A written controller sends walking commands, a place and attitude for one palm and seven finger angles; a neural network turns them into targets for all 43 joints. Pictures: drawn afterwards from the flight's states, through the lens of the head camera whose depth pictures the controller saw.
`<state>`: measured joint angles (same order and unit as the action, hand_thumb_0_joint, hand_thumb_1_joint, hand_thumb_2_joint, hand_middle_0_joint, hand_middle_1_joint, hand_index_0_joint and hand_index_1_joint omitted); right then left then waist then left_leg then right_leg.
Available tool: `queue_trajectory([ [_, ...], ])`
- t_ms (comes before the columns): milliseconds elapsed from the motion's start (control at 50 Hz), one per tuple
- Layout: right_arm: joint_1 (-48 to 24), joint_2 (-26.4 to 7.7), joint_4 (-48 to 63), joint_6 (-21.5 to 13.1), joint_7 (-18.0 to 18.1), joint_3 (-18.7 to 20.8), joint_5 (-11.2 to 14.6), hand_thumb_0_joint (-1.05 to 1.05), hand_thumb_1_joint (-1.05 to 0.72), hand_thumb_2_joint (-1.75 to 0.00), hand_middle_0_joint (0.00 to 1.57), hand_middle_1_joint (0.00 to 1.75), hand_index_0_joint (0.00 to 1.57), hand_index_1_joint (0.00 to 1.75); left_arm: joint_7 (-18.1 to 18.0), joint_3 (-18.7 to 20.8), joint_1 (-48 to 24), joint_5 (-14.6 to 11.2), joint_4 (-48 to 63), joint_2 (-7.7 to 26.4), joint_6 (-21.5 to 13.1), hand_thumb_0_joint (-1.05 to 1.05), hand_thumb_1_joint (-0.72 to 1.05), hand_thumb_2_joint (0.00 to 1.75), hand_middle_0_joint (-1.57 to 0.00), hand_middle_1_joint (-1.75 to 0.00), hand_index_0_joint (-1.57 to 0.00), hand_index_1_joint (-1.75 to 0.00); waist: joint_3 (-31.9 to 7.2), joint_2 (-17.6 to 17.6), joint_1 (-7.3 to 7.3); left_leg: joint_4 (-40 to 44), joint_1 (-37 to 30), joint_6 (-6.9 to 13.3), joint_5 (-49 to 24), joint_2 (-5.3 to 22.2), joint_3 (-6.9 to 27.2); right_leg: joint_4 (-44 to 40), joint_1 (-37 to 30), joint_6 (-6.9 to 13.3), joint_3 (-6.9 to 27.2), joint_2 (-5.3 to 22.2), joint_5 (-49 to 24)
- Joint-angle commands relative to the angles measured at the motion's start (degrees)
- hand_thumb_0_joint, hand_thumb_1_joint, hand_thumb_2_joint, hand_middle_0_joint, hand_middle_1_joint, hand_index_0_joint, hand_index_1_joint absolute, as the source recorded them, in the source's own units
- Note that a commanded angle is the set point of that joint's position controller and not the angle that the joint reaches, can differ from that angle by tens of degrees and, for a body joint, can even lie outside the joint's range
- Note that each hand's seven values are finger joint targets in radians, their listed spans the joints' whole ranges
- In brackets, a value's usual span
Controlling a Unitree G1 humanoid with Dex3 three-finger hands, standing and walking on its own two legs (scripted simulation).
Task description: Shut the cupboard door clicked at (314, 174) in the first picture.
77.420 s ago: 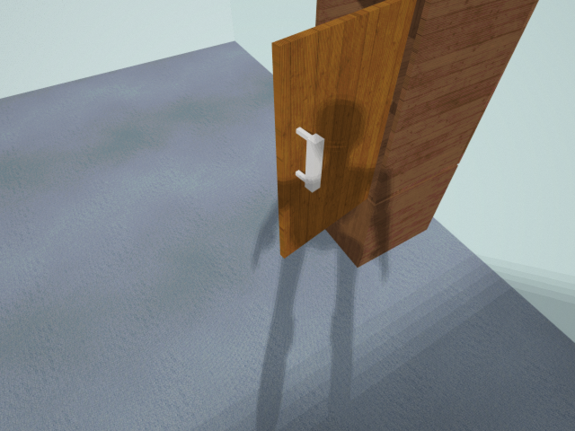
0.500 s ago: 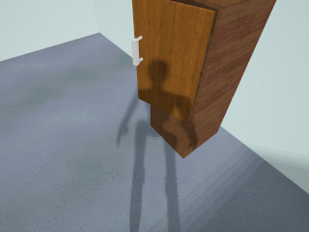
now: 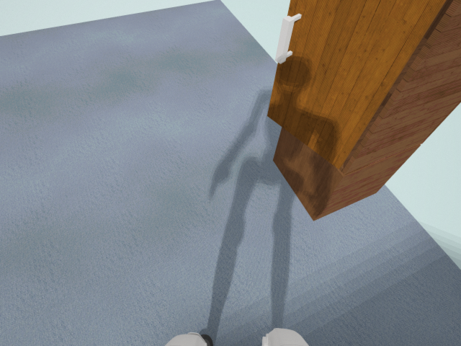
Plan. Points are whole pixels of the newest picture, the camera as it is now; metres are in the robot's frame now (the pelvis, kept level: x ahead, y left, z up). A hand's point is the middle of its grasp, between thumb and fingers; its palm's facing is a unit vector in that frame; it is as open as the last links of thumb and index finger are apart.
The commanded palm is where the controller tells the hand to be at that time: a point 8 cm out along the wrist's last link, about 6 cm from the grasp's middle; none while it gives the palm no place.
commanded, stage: walk to a spot facing it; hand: left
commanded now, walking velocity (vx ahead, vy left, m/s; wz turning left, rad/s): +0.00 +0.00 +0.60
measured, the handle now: (288, 38) +0.91 -0.14 +0.02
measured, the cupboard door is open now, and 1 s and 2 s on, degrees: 18 18 18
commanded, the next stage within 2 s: turn to face it in 1.72 s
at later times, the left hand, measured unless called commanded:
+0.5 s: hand out of the picture +0.00 +0.16 -0.15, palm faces +0.32 -0.91 -0.27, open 7.4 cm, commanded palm none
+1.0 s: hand out of the picture +0.00 +0.20 -0.14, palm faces +0.58 -0.76 -0.30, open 7.4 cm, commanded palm none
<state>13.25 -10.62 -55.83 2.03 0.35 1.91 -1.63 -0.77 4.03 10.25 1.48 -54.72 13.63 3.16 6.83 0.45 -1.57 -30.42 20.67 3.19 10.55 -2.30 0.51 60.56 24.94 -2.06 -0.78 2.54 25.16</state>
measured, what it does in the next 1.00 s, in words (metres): steps on the spot, turning left: right foot, then left foot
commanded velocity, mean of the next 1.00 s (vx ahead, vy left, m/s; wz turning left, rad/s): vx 0.14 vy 0.00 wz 0.60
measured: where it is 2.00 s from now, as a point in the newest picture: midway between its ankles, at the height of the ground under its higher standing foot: (160, 317)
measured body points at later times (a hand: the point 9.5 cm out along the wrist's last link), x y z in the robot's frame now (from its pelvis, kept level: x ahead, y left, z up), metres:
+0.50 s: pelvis -0.01 -0.05 +0.00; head +0.04 -0.05 +0.45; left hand -0.02 +0.21 -0.13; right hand +0.13 -0.29 -0.15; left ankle -0.07 +0.08 -0.68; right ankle -0.01 -0.17 -0.73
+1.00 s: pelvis +0.05 -0.04 -0.01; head +0.08 -0.04 +0.44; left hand -0.03 +0.24 -0.12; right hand +0.21 -0.23 -0.17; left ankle -0.07 +0.06 -0.71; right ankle +0.15 -0.10 -0.74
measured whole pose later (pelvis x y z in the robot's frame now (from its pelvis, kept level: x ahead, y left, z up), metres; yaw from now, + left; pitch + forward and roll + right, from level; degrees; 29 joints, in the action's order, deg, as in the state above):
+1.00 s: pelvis +0.05 -0.04 -0.01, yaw +37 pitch +0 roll +1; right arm 17.3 -13.0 -55.8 2.1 -0.6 3.3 -1.1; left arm 1.6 4.1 11.9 2.2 -48.8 14.1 -1.4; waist 2.3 -1.7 -1.0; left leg -45.0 17.4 0.8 27.9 -1.5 5.9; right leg 35.7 20.0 -1.3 -5.0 3.7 16.3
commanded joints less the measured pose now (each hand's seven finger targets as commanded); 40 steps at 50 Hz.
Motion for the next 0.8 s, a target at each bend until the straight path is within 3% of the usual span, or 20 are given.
queue_trajectory([
  [0, 3.3, -12.9, 3.1, -0.9, 1.2, 3.7, -0.2, 0.00, -0.90, -0.90, 0.20, 0.30, 0.20, 0.30, -0.5, 1.2, 1.1, -0.3, 5.4, 4.0, -1.6, 0.00, 0.90, 0.90, -0.20, -0.30, -0.20, -0.30, -12.4, -4.6, -0.19, 13.5, -12.0, 5.7, -4.0, 14.7, 20.8, -3.9, 3.1, -0.6, 2.1, -0.2, -1.5],
  [100, 1.8, -13.3, 4.0, 0.1, 0.7, 4.5, -0.4, 0.00, -0.90, -0.90, 0.20, 0.30, 0.20, 0.30, -0.7, 1.1, 0.7, -0.4, 6.8, 4.1, -1.2, 0.00, 0.90, 0.90, -0.20, -0.30, -0.20, -0.30, -10.1, -9.8, -0.20, 14.5, -7.1, 5.2, 1.3, 12.9, 23.5, -13.2, -1.6, -0.5, 1.4, -2.1, -0.5],
  [140, -0.2, -13.3, 4.9, 0.6, 0.5, 4.8, -0.4, 0.00, -0.90, -0.90, 0.20, 0.30, 0.20, 0.30, -0.9, 1.3, 3.5, -0.5, 6.4, 4.4, -1.1, 0.00, 0.90, 0.90, -0.20, -0.30, -0.20, -0.30, -9.5, -11.6, 0.98, 14.6, -2.7, 4.3, 4.0, 11.4, 24.1, -20.1, -7.6, 0.0, 0.5, -3.4, -1.1],
  [180, -3.4, -12.6, 6.2, 1.1, 0.3, 5.0, 0.0, 0.00, -0.90, -0.90, 0.20, 0.30, 0.20, 0.30, -1.0, 1.9, 9.5, -0.6, 4.8, 5.9, -1.3, 0.00, 0.90, 0.90, -0.20, -0.30, -0.20, -0.30, -9.6, -9.7, 3.98, 12.9, 5.7, 1.2, 10.1, 7.3, 21.5, -32.5, -19.4, 0.7, -0.8, -3.9, -6.4],
  [200, -3.4, -10.3, 6.8, 1.4, 0.0, 5.0, 0.4, 0.00, -0.90, -0.90, 0.20, 0.30, 0.20, 0.30, -1.3, 2.6, 11.3, 0.0, 4.9, 8.7, -1.7, 0.00, 0.90, 0.90, -0.20, -0.30, -0.20, -0.30, -9.3, -2.5, 4.75, 5.1, 12.3, -2.0, 16.1, 2.3, 16.9, -41.9, -24.3, 2.8, 5.4, 2.5, -2.0],
  [220, -1.9, -6.1, 7.5, 1.2, -0.1, 4.7, 0.9, 0.00, -0.90, -0.90, 0.20, 0.30, 0.20, 0.30, -1.7, 3.6, 9.5, 1.2, 6.5, 14.4, -2.0, 0.00, 0.90, 0.90, -0.20, -0.30, -0.20, -0.30, -8.4, 15.8, 4.63, -15.5, 19.5, -6.4, 20.2, -5.9, 5.8, -52.2, -22.2, 9.7, 26.8, 19.6, 11.2],
  [240, -2.6, -9.3, 7.2, 1.2, -0.5, 5.3, 0.0, 0.00, -0.90, -0.90, 0.20, 0.30, 0.20, 0.30, -2.0, 2.4, 2.1, 0.5, 8.3, 13.5, -1.7, 0.00, 0.90, 0.90, -0.20, -0.30, -0.20, -0.30, -3.5, 12.4, 2.21, -31.0, 16.0, -5.4, 20.5, -2.2, 5.8, -53.6, -8.1, 11.5, 26.6, 25.3, 10.5],
  [260, -0.1, -9.0, 7.2, 1.7, -1.0, 5.4, -0.2, 0.00, -0.90, -0.90, 0.20, 0.30, 0.20, 0.30, -2.1, 1.8, -4.1, 0.3, 10.2, 11.6, -1.7, 0.00, 0.90, 0.90, -0.20, -0.30, -0.20, -0.30, -2.7, 6.9, -1.24, -36.8, 12.7, -5.3, 18.0, -1.1, 5.8, -52.0, -2.8, 12.0, 20.0, 23.2, 3.9],
  [300, 1.6, -7.6, 5.4, 2.0, -1.6, 4.9, -0.2, 0.00, -0.90, -0.90, 0.20, 0.30, 0.20, 0.30, -1.7, 1.2, -5.5, 0.0, 10.1, 7.8, -2.8, 0.00, 0.90, 0.90, -0.20, -0.30, -0.20, -0.30, -2.2, 8.6, -2.61, -41.7, 12.8, -5.9, 12.1, 1.7, 3.4, -46.4, -5.6, 9.7, 9.4, 15.2, -8.2],
  [340, 0.6, -7.2, 6.2, 1.5, -1.9, 4.3, 0.3, 0.00, -0.90, -0.90, 0.20, 0.30, 0.20, 0.30, -1.6, 1.0, -2.9, 0.0, 9.3, 6.8, -3.5, 0.00, 0.90, 0.90, -0.20, -0.30, -0.20, -0.30, -3.8, 10.1, -1.76, -37.8, 13.3, -6.8, 10.9, 2.3, 1.0, -42.0, -12.4, 9.3, 2.6, 13.4, -24.5],
  [400, -4.1, -6.3, 7.6, 1.2, -1.9, 3.4, 0.6, 0.00, -0.90, -0.90, 0.20, 0.30, 0.20, 0.30, -1.8, 1.8, 3.7, 0.1, 7.3, 8.6, -3.6, 0.00, 0.90, 0.90, -0.20, -0.30, -0.20, -0.30, -6.5, 9.4, 1.67, -26.6, 12.1, -7.4, 14.0, 3.0, -2.0, -37.3, -22.2, 9.8, -0.2, 15.2, -40.7],
  [480, -6.8, -5.5, 8.7, 0.5, -1.9, 2.4, 0.9, 0.00, -0.90, -0.90, 0.20, 0.30, 0.20, 0.30, -1.6, 2.8, 8.0, 0.5, 5.8, 11.1, -3.3, 0.00, 0.90, 0.90, -0.20, -0.30, -0.20, -0.30, -8.6, 12.5, 4.26, -12.7, 7.2, -6.4, 15.9, 2.9, -5.3, -32.5, -26.9, 9.5, -1.7, 17.1, -49.0],
  [540, -2.8, -6.9, 7.7, -0.2, -1.6, 2.6, 0.8, 0.00, -0.90, -0.90, 0.20, 0.30, 0.20, 0.30, -1.2, 3.1, 7.0, 0.0, 6.1, 11.3, -3.0, 0.00, 0.90, 0.90, -0.20, -0.30, -0.20, -0.30, -10.4, 11.3, 1.98, 0.5, -3.4, -5.2, 6.3, 1.8, -6.5, -26.4, -22.8, 6.0, -4.9, 16.0, -47.3],
  [560, 1.0, -9.2, 6.6, -0.6, -1.7, 3.2, 0.5, 0.00, -0.90, -0.90, 0.20, 0.30, 0.20, 0.30, -1.0, 2.8, 6.7, -0.4, 6.2, 10.2, -3.0, 0.00, 0.90, 0.90, -0.20, -0.30, -0.20, -0.30, -12.7, 5.8, -0.22, 6.7, -13.4, -4.2, -3.4, 3.7, -4.0, -19.3, -16.8, 3.4, -7.5, 14.6, -39.8],
  [580, 4.8, -15.7, 6.1, -1.2, -1.3, 4.6, -0.1, 0.00, -0.90, -0.90, 0.20, 0.30, 0.20, 0.30, -0.5, 2.3, 7.3, -0.9, 8.1, 6.6, -2.8, 0.00, 0.90, 0.90, -0.20, -0.30, -0.20, -0.30, -16.6, -11.5, -2.11, 8.0, -25.5, 1.4, -19.0, 17.0, 13.0, -7.9, -1.6, -0.5, -10.3, 7.7, -12.6],
  [600, 9.6, -19.0, 4.5, -0.9, -0.6, 5.4, 0.0, 0.00, -0.90, -0.90, 0.20, 0.30, 0.20, 0.30, -0.4, 0.7, 2.0, -0.5, 11.0, 4.2, -2.6, 0.00, 0.90, 0.90, -0.20, -0.30, -0.20, -0.30, -15.4, -18.6, -5.03, 8.3, -28.9, 9.1, -32.9, 25.6, 24.2, 1.3, 10.5, -1.7, -7.2, 3.0, 14.5],
  [620, 11.3, -18.3, 3.3, -0.6, -0.3, 5.0, -0.3, 0.00, -0.90, -0.90, 0.20, 0.30, 0.20, 0.30, -0.3, 1.0, -1.5, 0.0, 12.2, 5.7, -2.3, 0.00, 0.90, 0.90, -0.20, -0.30, -0.20, -0.30, -13.7, -11.8, -5.56, 9.0, -26.1, 10.8, -18.0, 26.3, 21.7, 4.0, 11.7, -0.7, -2.3, 4.5, 13.3],
  [640, 10.1, -16.1, 3.5, -1.0, 0.2, 4.6, -0.4, 0.00, -0.90, -0.90, 0.20, 0.30, 0.20, 0.30, -0.2, 1.3, -4.6, 0.2, 11.5, 5.1, -2.0, 0.00, 0.90, 0.90, -0.20, -0.30, -0.20, -0.30, -10.5, -13.5, -5.58, 11.6, -21.8, 8.6, -9.5, 22.1, 21.3, 4.3, 13.4, -0.5, -1.1, 5.2, 7.9],
  [680, 4.0, -14.2, 5.3, -1.7, 0.6, 3.6, -0.5, 0.00, -0.90, -0.90, 0.20, 0.30, 0.20, 0.30, 0.9, 1.6, -4.2, 0.1, 10.4, 5.7, -2.4, 0.00, 0.90, 0.90, -0.20, -0.30, -0.20, -0.30, -6.0, -12.0, -2.81, 13.6, -15.3, 6.2, 2.9, 18.3, 18.7, 5.1, 12.8, -0.9, 0.2, 4.8, 0.3],
  [780, 1.3, -14.1, 5.8, -2.5, 0.4, 3.7, -0.3, 0.00, -0.90, -0.90, 0.20, 0.30, 0.20, 0.30, 2.4, 1.4, -2.1, 0.0, 9.3, 4.7, -2.9, 0.00, 0.90, 0.90, -0.20, -0.30, -0.20, -0.30, -4.3, -9.8, -0.67, 16.5, -10.5, 5.6, 13.5, 13.6, 15.5, -9.0, 7.2, -1.4, -2.0, 2.5, -4.4],
])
